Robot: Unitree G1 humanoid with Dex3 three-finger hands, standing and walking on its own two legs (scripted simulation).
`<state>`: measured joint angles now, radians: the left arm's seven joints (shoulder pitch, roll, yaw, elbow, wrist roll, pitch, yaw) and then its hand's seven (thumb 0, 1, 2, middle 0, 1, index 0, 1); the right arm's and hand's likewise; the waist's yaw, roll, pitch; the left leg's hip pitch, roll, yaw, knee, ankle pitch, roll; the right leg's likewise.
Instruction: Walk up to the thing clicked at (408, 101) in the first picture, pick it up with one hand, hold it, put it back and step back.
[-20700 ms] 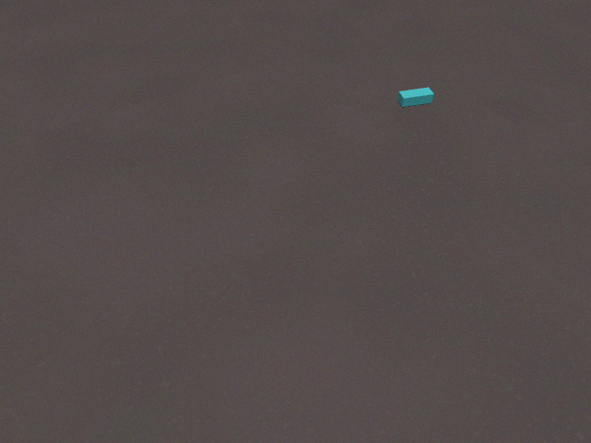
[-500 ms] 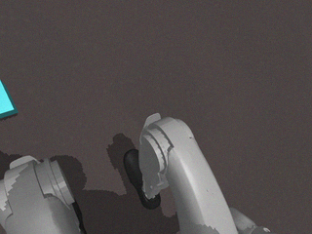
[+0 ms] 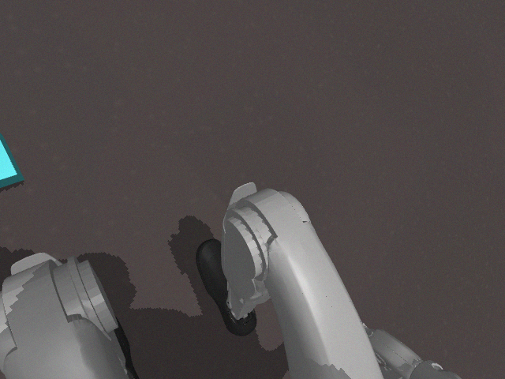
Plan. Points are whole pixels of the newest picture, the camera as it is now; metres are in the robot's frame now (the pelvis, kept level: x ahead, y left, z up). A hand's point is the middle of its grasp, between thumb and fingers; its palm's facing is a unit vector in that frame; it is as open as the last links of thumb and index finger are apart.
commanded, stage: close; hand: left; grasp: from above
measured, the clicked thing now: out of the picture +0.44 +0.31 -0.28
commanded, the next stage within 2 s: settle in 0.52 s
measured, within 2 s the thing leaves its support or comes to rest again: leaves its support in 0.96 s
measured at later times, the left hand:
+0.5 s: hand out of the picture +0.43 +0.30 -0.26, palm faces -0.44 -0.15 -0.89, open 11.0 cm
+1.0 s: hand out of the picture +0.44 +0.31 -0.25, palm faces -0.41 -0.16 -0.90, open 11.0 cm
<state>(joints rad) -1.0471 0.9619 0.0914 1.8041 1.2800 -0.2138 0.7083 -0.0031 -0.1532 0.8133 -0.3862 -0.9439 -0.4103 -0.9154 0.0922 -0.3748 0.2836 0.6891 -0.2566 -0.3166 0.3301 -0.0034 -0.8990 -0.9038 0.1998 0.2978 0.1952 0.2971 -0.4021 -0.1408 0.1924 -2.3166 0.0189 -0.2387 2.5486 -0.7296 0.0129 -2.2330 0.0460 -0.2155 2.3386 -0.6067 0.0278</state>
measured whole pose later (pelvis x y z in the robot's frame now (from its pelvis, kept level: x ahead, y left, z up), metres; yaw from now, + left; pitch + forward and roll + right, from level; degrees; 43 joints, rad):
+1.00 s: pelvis +0.00 +0.00 +0.00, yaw +0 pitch +28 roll -14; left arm -0.99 0.94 0.14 1.66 1.27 -0.20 0.64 -0.01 -0.19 0.80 -0.50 -0.90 -0.53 -0.83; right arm 0.14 -0.35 0.26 0.68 -0.25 -0.28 0.32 0.00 -0.91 -0.91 0.20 0.30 0.20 0.30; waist -0.38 -0.12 0.15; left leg -2.32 0.01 -0.24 2.54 -0.73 0.00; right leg -2.24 0.04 -0.22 2.33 -0.62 0.02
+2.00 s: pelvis +0.00 -0.01 +0.07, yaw +9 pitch +36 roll -7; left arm -0.83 0.63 0.01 1.21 1.15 -0.14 0.24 -0.01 -0.20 0.79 -0.53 -0.85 -0.56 -0.79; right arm 0.20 -0.29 0.01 0.71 -0.07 -0.03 0.15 0.00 -0.92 -0.91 0.20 0.30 0.20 0.30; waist -0.19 0.05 -0.13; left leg -2.20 -0.01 -0.08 2.26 -0.68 0.02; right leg -2.16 0.00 -0.08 2.17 -0.64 0.01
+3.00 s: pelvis +0.04 +0.01 +0.37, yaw +12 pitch +16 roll -2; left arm -0.34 0.41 -0.19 0.84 1.02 -0.01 0.15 -0.01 -0.19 0.78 -0.53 -0.86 -0.55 -0.80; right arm 0.24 -0.24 -0.03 0.74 0.04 -0.01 -0.05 0.00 -0.90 -0.91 0.20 0.30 0.20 0.30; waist -0.07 0.03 -0.15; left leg -0.99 0.02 -0.01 1.20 -0.50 0.01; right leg -0.98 0.02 -0.01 1.14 -0.45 0.01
